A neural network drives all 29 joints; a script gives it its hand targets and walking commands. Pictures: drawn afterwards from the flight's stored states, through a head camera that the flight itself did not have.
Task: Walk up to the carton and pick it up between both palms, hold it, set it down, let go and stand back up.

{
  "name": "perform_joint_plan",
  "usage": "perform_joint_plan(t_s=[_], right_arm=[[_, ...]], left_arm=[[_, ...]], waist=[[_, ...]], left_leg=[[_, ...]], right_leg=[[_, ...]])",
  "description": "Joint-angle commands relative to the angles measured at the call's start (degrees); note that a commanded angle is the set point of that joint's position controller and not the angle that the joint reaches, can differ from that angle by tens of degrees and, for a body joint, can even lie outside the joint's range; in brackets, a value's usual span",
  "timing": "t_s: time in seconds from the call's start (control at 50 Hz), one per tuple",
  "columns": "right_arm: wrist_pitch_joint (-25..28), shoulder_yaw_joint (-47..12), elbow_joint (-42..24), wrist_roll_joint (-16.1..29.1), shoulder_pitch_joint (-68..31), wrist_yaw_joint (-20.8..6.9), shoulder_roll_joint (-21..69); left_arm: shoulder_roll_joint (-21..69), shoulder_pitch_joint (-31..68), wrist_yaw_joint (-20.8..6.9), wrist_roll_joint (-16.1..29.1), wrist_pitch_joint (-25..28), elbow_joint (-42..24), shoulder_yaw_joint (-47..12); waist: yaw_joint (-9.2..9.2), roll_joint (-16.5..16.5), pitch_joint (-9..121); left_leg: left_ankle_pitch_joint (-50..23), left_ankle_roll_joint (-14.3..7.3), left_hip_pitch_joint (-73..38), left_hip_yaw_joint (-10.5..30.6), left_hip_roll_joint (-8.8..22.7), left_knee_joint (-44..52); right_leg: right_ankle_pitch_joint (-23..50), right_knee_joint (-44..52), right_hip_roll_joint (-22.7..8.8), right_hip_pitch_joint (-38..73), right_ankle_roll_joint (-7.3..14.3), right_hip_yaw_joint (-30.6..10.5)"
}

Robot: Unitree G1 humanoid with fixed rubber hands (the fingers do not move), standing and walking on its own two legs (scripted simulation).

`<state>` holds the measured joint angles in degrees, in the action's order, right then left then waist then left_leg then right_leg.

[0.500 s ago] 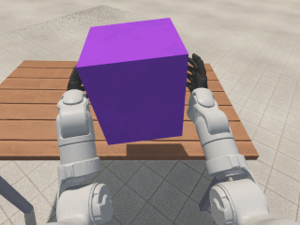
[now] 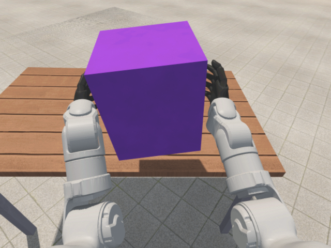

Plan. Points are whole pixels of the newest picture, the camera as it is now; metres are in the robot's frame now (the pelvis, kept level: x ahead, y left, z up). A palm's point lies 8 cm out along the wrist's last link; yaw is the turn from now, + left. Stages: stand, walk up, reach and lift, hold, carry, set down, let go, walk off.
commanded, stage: hold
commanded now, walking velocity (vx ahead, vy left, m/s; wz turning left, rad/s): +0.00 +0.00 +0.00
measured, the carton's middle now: (152, 92) +0.42 +0.01 +0.19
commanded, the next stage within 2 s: none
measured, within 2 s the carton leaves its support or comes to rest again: neither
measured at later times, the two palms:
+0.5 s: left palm (86, 105) +0.37 +0.15 +0.20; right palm (219, 97) +0.36 -0.14 +0.21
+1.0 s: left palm (85, 105) +0.37 +0.15 +0.20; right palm (218, 98) +0.36 -0.14 +0.21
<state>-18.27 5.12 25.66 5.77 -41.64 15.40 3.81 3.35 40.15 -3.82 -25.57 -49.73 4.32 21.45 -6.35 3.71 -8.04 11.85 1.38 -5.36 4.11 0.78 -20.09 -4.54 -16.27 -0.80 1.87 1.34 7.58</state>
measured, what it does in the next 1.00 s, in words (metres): stands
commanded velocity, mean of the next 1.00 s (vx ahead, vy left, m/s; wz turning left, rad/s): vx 0.00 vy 0.00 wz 0.00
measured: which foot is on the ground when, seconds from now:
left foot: down 0.00-1.00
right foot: down 0.00-1.00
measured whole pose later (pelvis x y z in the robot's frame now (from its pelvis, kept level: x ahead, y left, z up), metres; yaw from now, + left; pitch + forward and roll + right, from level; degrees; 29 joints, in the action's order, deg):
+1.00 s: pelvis +0.00 +0.00 +0.00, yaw +0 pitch -14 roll -1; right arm -17.4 4.7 24.8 6.1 -40.8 15.6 3.8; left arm 3.5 39.4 -3.7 -25.3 -49.6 3.3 20.9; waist -6.6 3.8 -8.4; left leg 12.0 1.3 -5.6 4.1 0.8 -20.2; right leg -4.6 -16.2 -0.8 2.2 1.3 7.6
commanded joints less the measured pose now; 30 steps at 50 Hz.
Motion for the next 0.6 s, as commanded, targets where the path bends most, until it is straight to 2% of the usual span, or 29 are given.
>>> perform_joint_plan(t_s=[0.0,0.14,0.46,0.58], right_arm=[[2.7,-19.5,-13.0,4.5,-44.9,-9.5,26.1],[3.2,-19.9,-13.8,4.8,-44.9,-9.3,26.3],[3.1,-21.1,-14.4,5.6,-44.0,-9.3,26.1],[3.0,-20.9,-14.3,5.4,-43.4,-9.0,25.7]], left_arm=[[21.4,45.5,-9.1,11.6,6.3,-8.2,-24.9],[21.8,46.1,-8.9,12.4,6.9,-9.4,-26.1],[21.3,44.5,-8.7,12.1,6.4,-10.5,-25.6],[21.4,44.3,-8.7,12.3,6.4,-11.1,-26.3]], waist=[[-0.6,-5.3,28.8],[-1.1,-5.4,30.6],[-0.46,-5.3,30.4],[-1.12,-5.4,29.8]], left_leg=[[-7.9,-1.9,14.1,-7.2,-3.4,6.6],[-10.2,-1.4,12.8,-6.9,-3.6,5.7],[-11.6,-1.5,12.6,-7.3,-3.5,5.5],[-11.3,-1.4,12.3,-6.9,-3.5,5.5]], right_leg=[[3.0,-1.3,2.1,21.8,-3.2,0.3],[4.8,-1.3,2.1,22.1,-3.3,0.4],[6.5,-1.6,2.3,22.7,-3.3,0.5],[6.2,-1.4,2.1,22.3,-3.3,0.4]])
